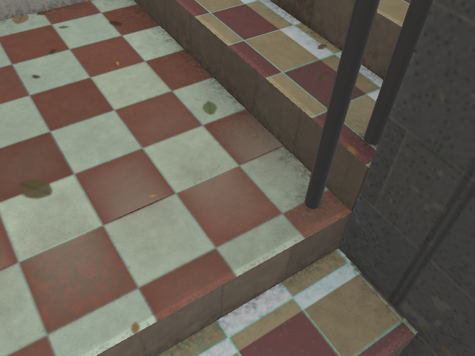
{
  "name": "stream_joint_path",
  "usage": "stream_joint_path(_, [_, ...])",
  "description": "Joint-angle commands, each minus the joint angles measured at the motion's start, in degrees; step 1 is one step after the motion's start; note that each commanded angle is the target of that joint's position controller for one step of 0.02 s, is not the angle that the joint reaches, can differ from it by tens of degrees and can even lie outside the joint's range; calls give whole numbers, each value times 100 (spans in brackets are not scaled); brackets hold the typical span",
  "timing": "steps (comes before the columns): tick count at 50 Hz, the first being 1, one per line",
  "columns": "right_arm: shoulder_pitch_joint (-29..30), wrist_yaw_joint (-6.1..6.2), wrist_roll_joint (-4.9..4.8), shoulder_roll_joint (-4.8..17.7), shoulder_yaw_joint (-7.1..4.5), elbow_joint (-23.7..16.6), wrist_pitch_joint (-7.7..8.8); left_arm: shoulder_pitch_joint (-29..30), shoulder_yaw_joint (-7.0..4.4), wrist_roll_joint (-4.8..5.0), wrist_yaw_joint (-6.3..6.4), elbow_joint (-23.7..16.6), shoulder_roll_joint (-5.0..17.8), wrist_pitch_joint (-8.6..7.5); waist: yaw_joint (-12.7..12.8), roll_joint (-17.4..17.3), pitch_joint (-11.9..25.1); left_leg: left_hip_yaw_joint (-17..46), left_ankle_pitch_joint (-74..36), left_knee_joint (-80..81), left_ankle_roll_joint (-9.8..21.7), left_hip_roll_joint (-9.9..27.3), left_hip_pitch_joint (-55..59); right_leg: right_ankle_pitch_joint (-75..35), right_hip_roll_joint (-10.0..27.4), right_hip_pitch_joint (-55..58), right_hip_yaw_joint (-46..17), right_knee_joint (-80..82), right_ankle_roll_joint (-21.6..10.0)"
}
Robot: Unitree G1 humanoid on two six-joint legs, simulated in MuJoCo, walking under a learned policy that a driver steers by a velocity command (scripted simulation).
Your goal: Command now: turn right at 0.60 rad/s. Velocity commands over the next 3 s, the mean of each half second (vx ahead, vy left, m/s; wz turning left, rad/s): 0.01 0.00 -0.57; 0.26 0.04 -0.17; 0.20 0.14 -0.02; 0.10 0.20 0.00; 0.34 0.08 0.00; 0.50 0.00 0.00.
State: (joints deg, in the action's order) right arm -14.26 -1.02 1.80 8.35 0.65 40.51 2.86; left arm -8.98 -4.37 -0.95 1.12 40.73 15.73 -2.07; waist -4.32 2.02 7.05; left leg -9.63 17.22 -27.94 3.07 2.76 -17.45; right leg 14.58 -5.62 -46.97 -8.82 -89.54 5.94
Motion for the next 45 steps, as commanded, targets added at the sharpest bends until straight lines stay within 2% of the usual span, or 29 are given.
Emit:
stream_joint_path(1, [115, -137, -16, 756, -165, -276, 119, 504, -100, -71, 8, -497, 396, -51, 14, -728, -218, 1626, -214, 1310, 1429, 1680, 1313, -11, 301, -1353, -218, 298, 22])
stream_joint_path(2, [183, -151, -29, 718, -152, -265, 172, 641, -122, -188, -10, -525, 359, -72, 23, -681, -153, 1464, -16, 1240, 1296, 1617, 1337, 135, 342, -1251, 18, 553, 6])
stream_joint_path(5, [104, -103, -1, 790, -171, -98, 188, 996, -28, -181, -108, -721, 41, -67, 4, -688, -254, 1134, 211, 1310, 1152, 1719, 1426, 424, 784, -1043, 571, 2048, -15])
stream_joint_path(7, [435, 6, -139, 937, -237, -179, 307, 1158, 65, -236, -332, -743, -195, -28, -13, -911, -258, 472, 486, 1178, 855, 1354, 715, 1272, 905, 235, 1422, 3257, -66])
stream_joint_path(8, [434, 103, -9, 1074, -281, -148, 439, 1059, 121, -217, -420, -821, -356, -68, 46, -1152, -374, 598, 206, 1132, 747, 1701, 481, 954, 1092, 717, 1184, 3104, -259])
stream_joint_path(11, [649, 262, 53, 1306, -393, -114, 526, 960, 83, -130, -514, -886, -210, -229, 159, -730, -421, 673, -874, 862, 819, 2155, 809, 186, 1146, 1081, 1075, 4071, -699])
stream_joint_path(13, [555, 302, -77, 1352, -477, -53, 431, 609, 18, -70, -453, -767, -186, -330, 302, -607, -327, 426, -897, 359, 594, 2138, 984, -486, 929, 1740, 1345, 5469, -1077])
stream_joint_path(14, [95, 274, -128, 1149, -457, 59, 389, 501, -108, -101, -379, -638, -19, -368, 189, -447, -176, 225, -565, -132, 295, 1789, 882, -1061, 641, 2477, 1450, 6095, -1378])
stream_joint_path(15, [-330, 255, -104, 637, -376, -12, 353, 445, -333, -129, -204, -559, 375, -425, 48, 200, 119, -332, -309, -1193, -225, 1022, 547, -2891, 794, 3224, 1043, 6041, -1873])
stream_joint_path(16, [-781, 378, -190, 339, -266, -512, 386, -457, -489, -30, -94, -535, 1091, -428, 132, 1555, 1471, -344, 1468, -2552, -865, 18, -645, -6113, 2022, 5324, -956, 5815, -3163])
stream_joint_path(17, [-303, 294, -323, 762, -388, -854, 455, -1174, -557, -50, -157, -433, 1147, -442, 727, 1570, 1626, 461, 2482, -3918, -1105, -591, -2115, -5745, 2810, 6282, -2510, 6502, -3563])
stream_joint_path(18, [441, 199, -431, 934, -455, -959, 435, -1316, -565, -32, -244, -106, 1121, -557, 992, 1312, 1048, 1134, 2283, -6304, -1024, -550, -2874, -5513, 2670, 5768, -2077, 6287, -3131])
stream_joint_path(19, [661, 164, -305, 1028, -496, -891, 492, -1066, -504, -64, -208, -61, 1023, -504, 992, 736, 781, 1490, 2128, -7686, -884, -391, -3397, -4799, 2523, 5134, -1534, 6168, -2694])
stream_joint_path(20, [514, 168, -166, 1082, -514, -756, 506, -713, -415, -98, -123, -47, 805, -377, 831, 148, 647, 1624, 1568, -8204, -732, -256, -3543, -4470, 2462, 4588, -1283, 6233, -2547])
stream_joint_path(22, [338, 91, 40, 819, -346, -698, 455, 119, -103, -112, -155, -59, 184, -161, 235, -294, 117, 1630, 728, -7811, -399, -5, -3070, -2759, 2080, 2828, -731, 6769, -2420])
stream_joint_path(23, [312, 73, 66, 811, -326, -716, 350, 358, -13, -131, -130, -117, 71, -114, 107, -110, 60, 1516, 727, -7700, -398, -68, -2945, -1879, 1926, 2436, -669, 6986, -2483])
stream_joint_path(24, [223, 12, 11, 768, -290, -671, 247, 302, -16, -145, -77, -61, 100, -73, 164, 206, 174, 1336, 787, -8381, -442, -257, -2995, -1303, 1854, 2335, -742, 7137, -2591])
stream_joint_path(27, [120, -31, 1, 941, -275, -458, 142, -10, 53, -182, -49, -9, 91, -146, 352, 5, 197, 1327, 257, -8453, -636, -264, -3627, -110, 1698, 2519, -789, 7211, -2564])
stream_joint_path(28, [815, 263, 22, 511, -244, -701, -142, -1045, -180, -34, 103, 238, 706, -324, 787, -832, -210, 924, -54, -7788, -377, 26, -4622, -36, 1826, 4052, -996, 7296, -2070])
stream_joint_path(30, [825, 421, 39, 482, -194, -584, -307, -1197, -112, -6, 171, 365, 455, -433, 813, -564, -88, 1179, -407, -7331, -306, 176, -4239, -757, 1867, 3933, -975, 7170, -1961])
stream_joint_path(32, [919, 485, 3, 523, -247, -667, -332, -1514, -160, -135, 193, 491, 466, -435, 902, 399, 25, 1167, 323, -8810, -208, 4, -4619, -457, 2109, 4174, -1370, 7233, -2295])
stream_joint_path(33, [1284, 506, -14, 544, -265, -867, -317, -1698, -192, -148, 226, 615, 476, -435, 969, 518, -106, 1382, 723, -9214, -173, 82, -5254, -10, 2318, 4519, -1574, 7308, -2336])
stream_joint_path(37, [2601, 451, 142, 210, -145, -1572, -338, -2335, -167, -251, 289, 1043, 274, -475, 1099, 131, -688, 1767, 1540, -10085, 52, 189, -7050, 1662, 2475, 5042, -1983, 7453, -2162])
stream_joint_path(38, [2432, 400, 84, 53, -57, -1645, -267, -1903, -66, 5, 260, 1040, -33, -407, 946, 908, -1016, 1927, 2563, -9597, 115, 149, -6582, 1085, 1984, 4228, -1408, 7466, -2325])
stream_joint_path(40, [2418, 368, -3, 203, -52, -1950, -342, -1410, -77, -51, 384, 881, 184, -231, 607, 768, -865, 1785, 2353, -7718, 137, 376, -4952, 715, 1557, 3134, -698, 7761, -1892])
stream_joint_path(41, [1085, 59, -224, 1091, -53, -1271, -86, -691, 209, -718, -213, 796, 187, -352, -148, -430, 341, 1648, 2339, -7114, 164, 70, -3283, 2030, 1994, 672, -1001, 7745, -1651])
stream_joint_path(42, [632, -128, -219, 1140, -165, -836, -85, -367, -32, -410, -467, 548, 918, -438, -209, 189, -253, 835, 2958, -6824, -257, -236, -2129, 1891, 2169, -4, -624, 8464, -1882])
stream_joint_path(43, [579, -230, -219, 1041, -146, -660, -90, -330, -126, -344, -508, 530, 1216, -421, -107, 488, -341, 809, 2734, -6611, -372, -302, -2019, 1820, 2182, -20, -555, 8416, -1868])
stream_joint_path(45, [534, -279, -213, 940, -80, -566, 20, 24, -108, -182, -504, 291, 1224, -515, -184, 431, -104, 648, 2509, -5039, -214, -533, -1500, 633, 2084, 1200, -155, 8015, -1854])
